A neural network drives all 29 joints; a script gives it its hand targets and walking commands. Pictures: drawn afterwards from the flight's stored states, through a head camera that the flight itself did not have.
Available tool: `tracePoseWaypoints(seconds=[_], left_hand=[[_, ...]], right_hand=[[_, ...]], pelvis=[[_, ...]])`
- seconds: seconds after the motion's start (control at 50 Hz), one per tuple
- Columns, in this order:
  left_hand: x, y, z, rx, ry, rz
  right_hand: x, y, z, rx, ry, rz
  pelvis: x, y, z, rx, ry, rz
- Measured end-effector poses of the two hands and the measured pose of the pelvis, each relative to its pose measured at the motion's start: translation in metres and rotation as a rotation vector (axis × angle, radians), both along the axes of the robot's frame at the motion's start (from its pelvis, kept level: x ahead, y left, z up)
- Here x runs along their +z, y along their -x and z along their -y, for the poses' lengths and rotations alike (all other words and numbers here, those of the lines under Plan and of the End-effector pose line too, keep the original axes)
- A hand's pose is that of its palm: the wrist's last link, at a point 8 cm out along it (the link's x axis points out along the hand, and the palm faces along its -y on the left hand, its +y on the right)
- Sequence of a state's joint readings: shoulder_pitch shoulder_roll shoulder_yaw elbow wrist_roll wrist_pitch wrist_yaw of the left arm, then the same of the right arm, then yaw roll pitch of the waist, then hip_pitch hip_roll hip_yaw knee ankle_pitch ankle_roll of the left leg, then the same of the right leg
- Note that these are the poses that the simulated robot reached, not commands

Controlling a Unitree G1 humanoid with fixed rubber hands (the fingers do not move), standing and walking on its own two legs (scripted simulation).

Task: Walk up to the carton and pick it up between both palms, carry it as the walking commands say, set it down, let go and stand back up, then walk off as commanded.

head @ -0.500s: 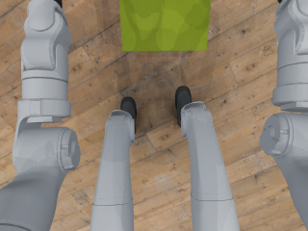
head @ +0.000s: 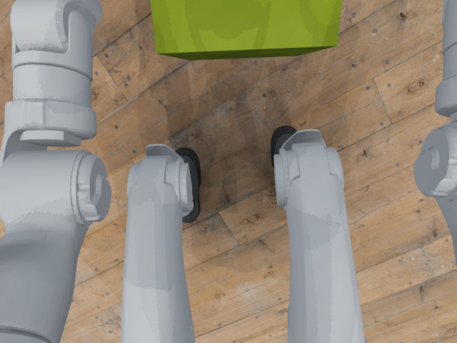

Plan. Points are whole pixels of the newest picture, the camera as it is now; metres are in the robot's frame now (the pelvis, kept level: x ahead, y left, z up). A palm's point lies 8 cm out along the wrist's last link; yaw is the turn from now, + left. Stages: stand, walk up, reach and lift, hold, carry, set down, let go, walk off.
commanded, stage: reach and lift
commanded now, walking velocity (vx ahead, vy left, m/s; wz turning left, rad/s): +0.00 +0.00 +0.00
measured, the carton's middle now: out of the picture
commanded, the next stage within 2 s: none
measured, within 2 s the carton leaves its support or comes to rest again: neither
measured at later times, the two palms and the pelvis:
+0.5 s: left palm out of the picture +0.57 +0.14 -0.29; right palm out of the picture +0.54 -0.26 -0.28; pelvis +0.01 +0.00 -0.11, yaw +1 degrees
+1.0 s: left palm out of the picture +0.58 +0.12 -0.28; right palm out of the picture +0.54 -0.26 -0.29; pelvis +0.01 +0.00 -0.11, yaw +1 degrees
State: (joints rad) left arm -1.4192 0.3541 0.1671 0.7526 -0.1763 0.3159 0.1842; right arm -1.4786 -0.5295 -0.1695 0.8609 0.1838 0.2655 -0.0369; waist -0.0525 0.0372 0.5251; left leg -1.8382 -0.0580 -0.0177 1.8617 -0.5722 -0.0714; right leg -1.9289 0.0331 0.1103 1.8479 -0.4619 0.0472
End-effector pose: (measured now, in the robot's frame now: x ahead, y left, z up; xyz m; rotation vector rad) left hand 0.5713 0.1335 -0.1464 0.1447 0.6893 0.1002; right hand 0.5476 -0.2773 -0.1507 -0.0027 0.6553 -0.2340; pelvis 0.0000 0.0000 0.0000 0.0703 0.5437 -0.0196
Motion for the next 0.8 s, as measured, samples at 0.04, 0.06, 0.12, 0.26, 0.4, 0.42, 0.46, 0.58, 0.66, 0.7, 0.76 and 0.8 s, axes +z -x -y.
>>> tracePoseWaypoints(seconds=[0.04,0.06,0.12,0.26,0.4,0.42,0.46,0.58,0.66,0.7,0.76,0.8], left_hand=[[-0.011,-0.001,-0.004,0.005,0.000,-0.011],[-0.017,-0.002,-0.005,0.006,0.002,-0.015],[-0.032,-0.004,-0.005,0.004,0.020,-0.006],[-0.083,-0.001,0.002,-0.016,0.043,-0.024],[-0.122,0.002,0.002,-0.024,0.047,-0.025],[-0.127,0.003,0.001,-0.021,0.052,-0.034],[-0.135,0.004,-0.001,-0.014,0.062,-0.046],[-0.148,0.001,-0.007,-0.019,0.067,-0.028],[-0.150,-0.001,-0.007,-0.034,0.069,-0.010],[-0.151,0.000,-0.006,-0.045,0.064,-0.012],[-0.151,0.000,-0.003,-0.057,0.057,-0.016],[-0.150,0.000,-0.001,-0.063,0.055,-0.021]], right_hand=[[-0.012,-0.001,-0.002,0.005,0.004,-0.019],[-0.018,-0.001,-0.003,0.006,0.002,-0.024],[-0.034,-0.003,-0.007,0.009,-0.001,-0.024],[-0.078,0.001,-0.013,0.003,0.006,-0.041],[-0.116,0.002,-0.009,-0.023,0.013,-0.037],[-0.121,0.003,-0.009,-0.020,0.020,-0.048],[-0.128,0.004,-0.010,-0.010,0.031,-0.075],[-0.137,-0.003,-0.019,-0.008,0.017,-0.067],[-0.137,-0.012,-0.025,-0.009,0.009,-0.029],[-0.140,-0.011,-0.025,-0.014,0.008,-0.031],[-0.145,-0.006,-0.021,-0.028,0.009,-0.046],[-0.148,0.000,-0.018,-0.035,0.011,-0.055]], pelvis=[[-0.009,0.000,0.002,0.002,-0.005,-0.001],[-0.014,-0.001,0.003,0.003,-0.006,-0.002],[-0.028,-0.002,0.006,0.008,-0.006,-0.004],[-0.063,-0.005,0.005,0.017,0.011,-0.005],[-0.094,-0.009,0.001,0.032,0.018,-0.016],[-0.097,-0.009,0.000,0.038,0.021,-0.014],[-0.102,-0.011,0.000,0.042,0.025,-0.011],[-0.112,-0.016,-0.002,0.049,0.043,-0.014],[-0.117,-0.018,-0.004,0.055,0.052,-0.015],[-0.118,-0.018,-0.005,0.058,0.054,-0.014],[-0.117,-0.019,-0.007,0.062,0.055,-0.015],[-0.117,-0.019,-0.007,0.063,0.055,-0.016]])
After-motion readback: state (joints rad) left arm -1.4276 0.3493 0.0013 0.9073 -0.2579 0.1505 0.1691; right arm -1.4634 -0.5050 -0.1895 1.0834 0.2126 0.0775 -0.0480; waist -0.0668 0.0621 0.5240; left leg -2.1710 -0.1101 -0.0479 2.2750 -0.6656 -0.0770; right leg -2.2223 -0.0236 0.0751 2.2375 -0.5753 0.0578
